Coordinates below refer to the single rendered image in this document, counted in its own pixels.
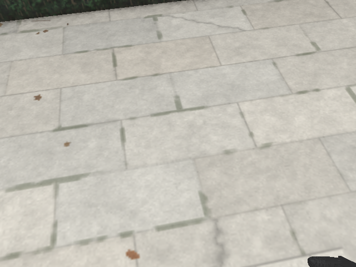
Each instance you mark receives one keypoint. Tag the robot right hand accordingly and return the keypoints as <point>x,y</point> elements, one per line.
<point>326,261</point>

